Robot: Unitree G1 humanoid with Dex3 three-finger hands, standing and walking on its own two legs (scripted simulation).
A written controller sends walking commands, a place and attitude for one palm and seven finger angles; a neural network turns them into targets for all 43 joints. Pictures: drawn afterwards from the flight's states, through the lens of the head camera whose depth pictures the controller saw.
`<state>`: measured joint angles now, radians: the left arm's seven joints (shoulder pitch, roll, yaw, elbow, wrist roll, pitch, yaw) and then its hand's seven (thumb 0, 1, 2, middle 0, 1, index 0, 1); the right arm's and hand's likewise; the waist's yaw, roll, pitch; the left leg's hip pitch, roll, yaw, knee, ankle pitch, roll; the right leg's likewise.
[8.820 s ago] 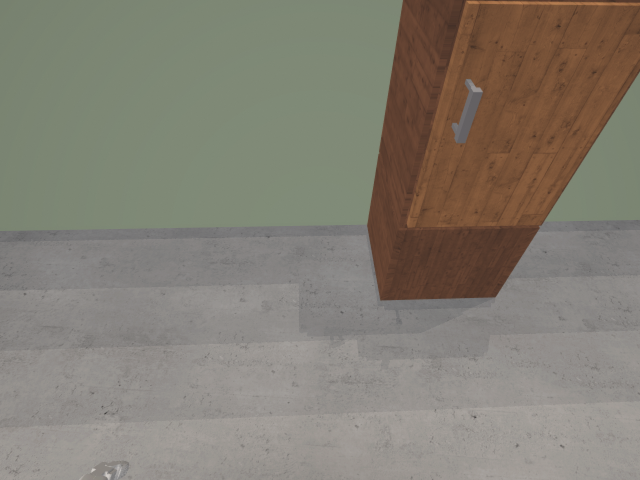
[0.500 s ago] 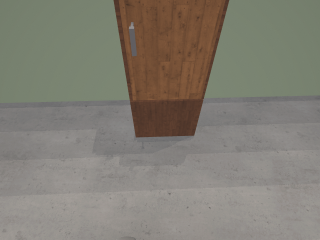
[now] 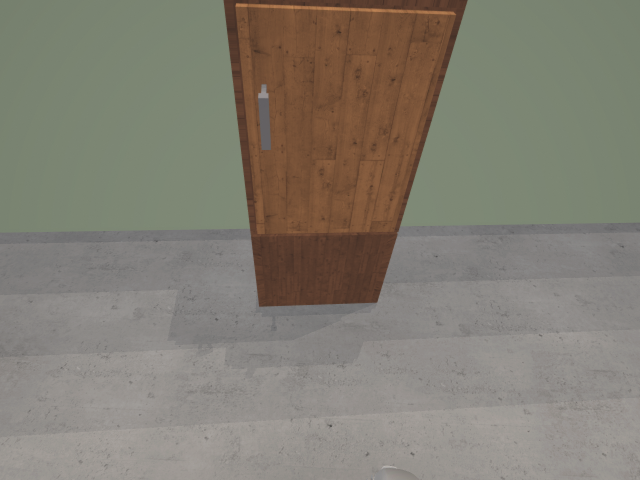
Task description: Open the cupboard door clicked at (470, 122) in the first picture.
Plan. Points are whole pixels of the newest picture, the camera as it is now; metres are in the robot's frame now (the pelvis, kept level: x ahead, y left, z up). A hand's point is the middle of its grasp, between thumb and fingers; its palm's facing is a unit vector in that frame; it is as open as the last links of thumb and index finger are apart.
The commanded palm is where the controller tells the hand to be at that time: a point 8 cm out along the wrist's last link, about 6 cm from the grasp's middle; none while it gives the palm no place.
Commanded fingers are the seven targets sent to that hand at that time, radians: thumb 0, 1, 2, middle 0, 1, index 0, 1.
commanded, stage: take the last steps up to it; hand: left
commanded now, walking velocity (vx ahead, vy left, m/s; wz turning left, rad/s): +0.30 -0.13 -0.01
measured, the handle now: (265, 117) +0.79 +0.14 +0.04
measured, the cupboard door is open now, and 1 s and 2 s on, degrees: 0 0 0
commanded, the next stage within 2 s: come to a stop and stand still in 0.58 s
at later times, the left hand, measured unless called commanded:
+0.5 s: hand out of the picture +0.14 +0.08 -0.18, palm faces +0.11 -0.97 -0.21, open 7.2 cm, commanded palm none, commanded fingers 0.00 0.90 0.90 -0.20 -0.30 -0.20 -0.30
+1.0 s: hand (278, 406) +0.27 +0.07 -0.19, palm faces +0.09 -0.97 -0.24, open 7.3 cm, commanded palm none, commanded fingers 0.00 0.90 0.90 -0.20 -0.30 -0.20 -0.30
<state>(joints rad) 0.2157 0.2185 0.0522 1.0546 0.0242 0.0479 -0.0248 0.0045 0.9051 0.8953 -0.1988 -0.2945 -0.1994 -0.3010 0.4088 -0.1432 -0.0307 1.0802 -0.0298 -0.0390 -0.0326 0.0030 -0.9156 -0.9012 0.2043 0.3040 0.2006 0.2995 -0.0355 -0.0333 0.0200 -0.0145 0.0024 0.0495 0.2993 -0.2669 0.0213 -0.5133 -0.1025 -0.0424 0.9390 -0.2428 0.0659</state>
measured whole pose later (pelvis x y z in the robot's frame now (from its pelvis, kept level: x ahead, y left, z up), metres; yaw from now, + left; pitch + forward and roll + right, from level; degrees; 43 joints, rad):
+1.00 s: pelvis +0.25 -0.12 -0.02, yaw +3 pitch -2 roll +1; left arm 0.23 0.16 0.04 1.06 0.02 0.01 0.03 0.00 0.91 0.89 -0.20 -0.29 -0.20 -0.30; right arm 0.19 -0.16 -0.06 1.07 -0.01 0.02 -0.03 -0.01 -0.93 -0.90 0.20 0.30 0.20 0.30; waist 0.01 0.01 0.08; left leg -0.25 0.07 0.13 0.59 -0.30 -0.02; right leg -0.32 -0.06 -0.08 0.62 -0.27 0.00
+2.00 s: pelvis +0.16 -0.10 +0.00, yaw +2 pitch -2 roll +0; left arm 0.28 0.12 0.00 1.14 0.01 0.01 0.04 0.01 0.91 0.89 -0.20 -0.29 -0.20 -0.30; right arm 0.32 -0.12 -0.01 1.15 -0.01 0.01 -0.03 0.00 -0.91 -0.90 0.20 0.30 0.20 0.30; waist 0.00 0.00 0.03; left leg -0.18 0.02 0.06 0.41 -0.20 0.00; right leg -0.19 0.00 -0.03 0.42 -0.21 -0.01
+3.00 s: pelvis +0.21 -0.09 -0.02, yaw +1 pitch +0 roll +1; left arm 0.34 0.16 0.01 1.08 0.03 -0.01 0.01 0.00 0.90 0.89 -0.20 -0.29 -0.20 -0.30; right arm 0.30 -0.16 -0.01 1.08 -0.03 -0.02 -0.01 0.01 -0.91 -0.90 0.20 0.30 0.20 0.30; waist 0.00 0.00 0.00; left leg -0.20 0.01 0.08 0.54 -0.35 0.02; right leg -0.23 -0.02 -0.01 0.58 -0.36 0.00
